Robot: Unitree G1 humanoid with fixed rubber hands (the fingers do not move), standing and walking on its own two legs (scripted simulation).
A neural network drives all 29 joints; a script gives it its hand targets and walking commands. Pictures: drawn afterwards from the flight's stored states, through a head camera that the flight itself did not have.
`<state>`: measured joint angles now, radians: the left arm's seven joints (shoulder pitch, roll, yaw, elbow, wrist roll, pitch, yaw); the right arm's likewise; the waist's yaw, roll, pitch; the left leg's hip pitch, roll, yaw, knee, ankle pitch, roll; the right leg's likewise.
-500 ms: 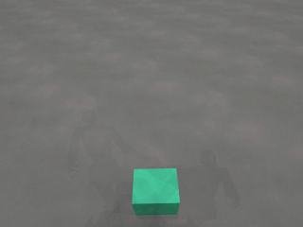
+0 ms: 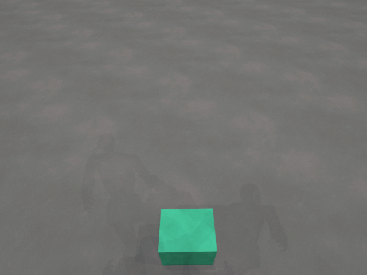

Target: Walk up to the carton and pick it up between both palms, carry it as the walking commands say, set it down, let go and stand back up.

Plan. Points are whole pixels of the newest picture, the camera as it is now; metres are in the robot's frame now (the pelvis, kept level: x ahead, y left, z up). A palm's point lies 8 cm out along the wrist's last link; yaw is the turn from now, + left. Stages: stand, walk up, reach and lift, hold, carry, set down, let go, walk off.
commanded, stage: walk up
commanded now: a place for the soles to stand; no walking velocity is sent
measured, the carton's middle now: (187, 237) +0.45 +0.01 -0.67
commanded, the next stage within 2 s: reach and lift in 0.92 s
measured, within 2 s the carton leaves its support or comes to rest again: neither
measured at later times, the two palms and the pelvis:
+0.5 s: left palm out of the picture +0.09 +0.29 -0.11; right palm out of the picture +0.11 -0.31 -0.12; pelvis +0.01 -0.01 +0.00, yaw +0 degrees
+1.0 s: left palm out of the picture +0.09 +0.28 -0.11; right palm out of the picture +0.09 -0.31 -0.12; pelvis +0.00 -0.02 +0.00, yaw +0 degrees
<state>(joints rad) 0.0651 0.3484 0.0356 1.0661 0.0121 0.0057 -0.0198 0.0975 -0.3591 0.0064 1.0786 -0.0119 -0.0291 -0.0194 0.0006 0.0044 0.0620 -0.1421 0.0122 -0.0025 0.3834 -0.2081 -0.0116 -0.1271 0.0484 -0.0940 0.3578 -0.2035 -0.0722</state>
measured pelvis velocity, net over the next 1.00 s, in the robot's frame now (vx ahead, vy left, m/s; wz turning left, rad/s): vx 0.00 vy -0.02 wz -0.01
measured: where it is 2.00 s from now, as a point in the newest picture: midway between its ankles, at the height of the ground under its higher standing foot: outside the picture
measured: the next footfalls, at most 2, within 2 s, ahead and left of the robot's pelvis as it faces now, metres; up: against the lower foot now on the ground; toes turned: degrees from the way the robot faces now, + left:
none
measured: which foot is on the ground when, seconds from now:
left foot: down 0.00-1.00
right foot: down 0.00-1.00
